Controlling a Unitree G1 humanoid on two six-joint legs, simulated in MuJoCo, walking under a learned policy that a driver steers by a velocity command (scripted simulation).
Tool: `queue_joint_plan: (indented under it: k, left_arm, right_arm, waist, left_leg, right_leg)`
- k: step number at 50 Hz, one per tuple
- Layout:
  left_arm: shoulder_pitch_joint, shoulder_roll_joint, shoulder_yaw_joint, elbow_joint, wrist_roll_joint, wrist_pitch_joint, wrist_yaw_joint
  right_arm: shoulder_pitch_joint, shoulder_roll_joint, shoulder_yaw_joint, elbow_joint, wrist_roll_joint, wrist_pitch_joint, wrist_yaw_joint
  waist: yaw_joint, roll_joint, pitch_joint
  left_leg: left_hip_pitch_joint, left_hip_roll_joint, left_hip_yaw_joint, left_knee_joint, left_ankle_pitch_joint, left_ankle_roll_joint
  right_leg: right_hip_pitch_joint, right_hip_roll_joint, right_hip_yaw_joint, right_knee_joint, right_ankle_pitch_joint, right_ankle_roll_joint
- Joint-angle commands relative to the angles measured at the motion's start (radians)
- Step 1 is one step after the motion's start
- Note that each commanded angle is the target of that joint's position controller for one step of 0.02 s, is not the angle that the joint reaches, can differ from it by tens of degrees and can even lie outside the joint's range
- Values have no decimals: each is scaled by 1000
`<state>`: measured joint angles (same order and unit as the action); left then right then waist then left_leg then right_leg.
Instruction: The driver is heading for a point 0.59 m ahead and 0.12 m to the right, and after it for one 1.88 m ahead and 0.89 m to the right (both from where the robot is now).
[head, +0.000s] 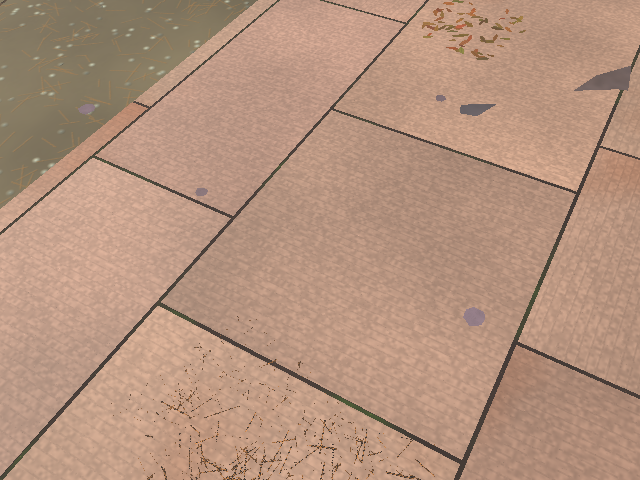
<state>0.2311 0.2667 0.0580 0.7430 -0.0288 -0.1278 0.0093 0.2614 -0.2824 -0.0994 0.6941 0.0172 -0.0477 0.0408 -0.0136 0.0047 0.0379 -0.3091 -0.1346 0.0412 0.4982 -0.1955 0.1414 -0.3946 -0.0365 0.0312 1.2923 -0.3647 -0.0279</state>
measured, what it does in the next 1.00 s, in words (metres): walks ahead: right foot, then left foot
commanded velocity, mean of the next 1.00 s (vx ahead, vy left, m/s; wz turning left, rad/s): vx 0.50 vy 0.00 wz -0.02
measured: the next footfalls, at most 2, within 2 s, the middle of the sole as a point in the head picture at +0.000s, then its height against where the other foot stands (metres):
right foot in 0.36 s outside the picture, level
left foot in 0.88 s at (302, 409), level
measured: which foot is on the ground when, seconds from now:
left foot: down 0.00-0.38, up 0.40-0.86, down 0.88-1.00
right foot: up 0.00-0.34, down 0.36-0.88, up 0.90-1.00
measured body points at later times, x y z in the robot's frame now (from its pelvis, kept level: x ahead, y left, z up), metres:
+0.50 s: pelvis +0.30 -0.09 +0.00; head +0.33 -0.09 +0.45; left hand +0.43 +0.18 -0.10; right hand +0.39 -0.36 -0.12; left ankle +0.18 +0.04 -0.63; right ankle +0.37 -0.18 -0.73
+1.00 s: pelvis +0.55 -0.03 +0.01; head +0.57 -0.02 +0.46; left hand +0.63 +0.25 -0.12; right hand +0.70 -0.30 -0.07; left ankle +0.60 +0.08 -0.73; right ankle +0.46 -0.16 -0.64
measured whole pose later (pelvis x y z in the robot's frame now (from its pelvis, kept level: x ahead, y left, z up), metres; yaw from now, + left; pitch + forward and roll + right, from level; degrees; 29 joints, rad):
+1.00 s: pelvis +0.55 -0.03 +0.01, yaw -5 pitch +3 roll +0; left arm 0.34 0.30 0.06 0.79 -0.03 -0.05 0.00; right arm 0.17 -0.24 -0.05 0.69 -0.01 -0.10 0.01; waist 0.02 -0.05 -0.01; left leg -0.34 0.00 0.05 0.48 -0.19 0.02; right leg -0.46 -0.02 0.05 1.16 -0.40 -0.02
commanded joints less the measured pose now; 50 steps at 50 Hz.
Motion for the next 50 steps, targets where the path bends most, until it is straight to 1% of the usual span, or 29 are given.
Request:
queue_joint_plan:
  k: [1,3,5,8,12,15,16,17,18,19,20,21,22,23,24,25,28,31,34,39,41,42,43,44,45,46,47,48,50]
  left_arm:
    - [31,128,30,-78,19,-12,-5]
    - [-9,94,17,-91,37,6,1]
    - [-89,58,1,-114,43,13,5]
    - [-207,34,-12,-128,35,11,-3]
    - [-322,48,-9,-164,11,6,-30]
    - [-301,80,6,-173,12,-3,-48]
    - [-252,97,15,-163,14,-4,-49]
    - [-150,123,30,-137,18,-4,-44]
    - [-4,166,47,-109,28,-3,-37]
    - [155,248,64,-86,56,-3,-31]
    - [226,229,64,-42,36,4,-43]
    - [181,156,42,-54,19,14,-41]
    - [118,119,30,-61,20,26,-32]
    - [55,112,23,-61,30,30,-31]
    - [19,91,15,-63,40,24,-34]
    - [2,86,12,-59,45,20,-36]
    - [7,101,18,-33,33,5,-37]
    - [35,131,27,-10,24,12,-25]
    - [80,155,33,11,11,27,-17]
    - [157,175,40,39,-1,52,-11]
    - [149,184,45,39,-1,63,-5]
    - [136,178,43,38,0,67,-3]
    - [135,143,32,33,6,66,-3]
    - [110,75,7,-3,28,60,-4]
    - [222,15,-12,-38,9,41,-5]
    - [192,113,11,-16,-11,38,-4]
    - [113,152,25,-33,-12,42,-5]
    - [73,141,27,-39,-3,49,-4]
    - [60,115,31,-52,3,70,-11]
  right_arm:
    - [-40,-45,7,-85,-15,-39,-9]
    - [-12,-72,4,-60,-13,-44,-18]
    - [29,-102,0,-33,-17,-43,-30]
    - [93,-98,6,1,-6,-38,-36]
    - [169,-107,7,36,7,-28,-34]
    - [167,-124,-2,45,4,-13,-47]
    - [148,-133,-7,39,1,-9,-49]
    - [126,-134,-7,32,-2,-6,-50]
    - [111,-110,3,18,-12,-5,-50]
    - [196,-29,27,-11,-18,-13,-50]
    - [277,-8,43,14,1,-26,-46]
    - [202,-97,21,5,18,-33,-43]
    - [81,-113,22,-26,22,-38,-40]
    - [19,-99,25,-46,7,-41,-42]
    - [8,-96,18,-48,-7,-37,-46]
    - [39,-78,19,-40,-6,-29,-46]
    - [57,-45,26,-29,-11,-10,-51]
    - [-54,-30,37,-57,-20,-17,-51]
    - [-166,-14,46,-80,-15,-32,-42]
    - [-292,-41,38,-118,-1,-56,-18]
    - [-257,-69,26,-114,1,-67,-14]
    - [-189,-84,16,-96,-1,-71,-17]
    - [-74,-126,-5,-69,-12,-75,-27]
    - [109,-202,-26,-53,-31,-74,-40]
    - [155,-256,-36,-34,-38,-60,-38]
    - [153,-164,-17,-36,-28,-55,-39]
    - [109,-114,-1,-37,-19,-53,-43]
    - [49,-87,10,-37,-22,-52,-41]
    - [-32,-48,22,-29,-28,-55,-36]
  waist:
    - [46,-59,-66]
    - [42,-41,-42]
    - [13,-5,-19]
    - [-51,45,-13]
    - [-101,82,10]
    - [-66,113,-1]
    - [-35,125,-25]
    - [25,122,-86]
    - [97,106,-200]
    - [107,-87,-392]
    - [106,-340,-512]
    - [122,-217,-383]
    - [122,-118,-241]
    - [85,-47,-139]
    - [49,-48,-92]
    - [19,-70,-78]
    - [-9,-86,-66]
    - [17,-60,-44]
    - [53,-57,-23]
    - [90,-76,-12]
    - [56,-101,-34]
    - [13,-102,-66]
    - [-39,-84,-146]
    - [-118,37,-303]
    - [-61,315,-399]
    - [-92,218,-346]
    - [-94,152,-229]
    - [-67,98,-166]
    - [-9,118,-70]
  left_leg:
    - [193,308,-411,-285,171,181]
    - [106,293,-341,-296,283,174]
    - [47,259,-263,-304,331,148]
    - [39,209,-186,-288,248,88]
    - [186,275,-240,-242,183,81]
    - [316,339,-287,-173,281,51]
    - [336,338,-281,-125,410,36]
    - [331,305,-250,-13,579,14]
    - [232,256,-206,180,581,-20]
    - [-105,142,-146,562,250,-86]
    - [-337,42,-171,819,-361,-128]
    - [-465,105,-214,919,-332,-127]
    - [-494,153,-166,911,-248,-123]
    - [-467,195,-136,839,-174,-120]
    - [-417,228,-136,766,-128,-119]
    - [-360,242,-133,734,-109,-120]
    - [-334,257,-111,624,-69,-140]
    - [-356,267,-100,426,79,-155]
    - [-302,229,-88,215,209,-163]
    - [-242,176,-88,40,193,-159]
    - [-154,161,-86,-16,132,-139]
    - [-41,150,-69,-61,128,-120]
    - [158,180,-86,-61,133,-85]
    - [444,386,-281,-29,151,-13]
    - [694,584,-677,-106,8,135]
    - [648,558,-715,-156,-149,134]
    - [542,523,-561,-170,-146,94]
    - [422,477,-454,-200,-83,70]
    - [238,418,-308,-277,13,49]
  right_leg:
    - [-278,-94,61,-78,93,32]
    - [-277,-109,28,-162,126,70]
    - [-271,-110,4,-304,241,86]
    - [-194,-63,-28,-564,466,81]
    - [-219,-25,-28,-720,471,55]
    - [-209,-10,-16,-789,362,8]
    - [-145,10,-32,-803,321,-13]
    - [-6,38,-58,-828,323,-42]
    - [238,-14,-23,-784,385,-90]
    - [656,-252,313,-751,383,-219]
    - [827,-382,715,-919,184,-331]
    - [755,-350,676,-965,0,-284]
    - [602,-307,514,-976,2,-240]
    - [430,-265,410,-1009,98,-223]
    - [323,-226,343,-1037,189,-213]
    - [251,-203,298,-1066,232,-211]
    - [183,-180,195,-1118,368,-231]
    - [187,-161,132,-1141,420,-222]
    - [188,-134,101,-1136,391,-197]
    - [272,-170,176,-1050,330,-183]
    - [292,-181,218,-987,332,-160]
    - [274,-158,208,-922,380,-139]
    - [211,-97,170,-775,427,-106]
    - [28,-17,100,-461,222,-58]
    - [-323,87,33,-167,-230,-8]
    - [-430,31,102,-33,-211,3]
    - [-465,-5,93,-4,-118,4]
    - [-431,-39,73,-20,-40,10]
    - [-356,-81,78,-85,43,20]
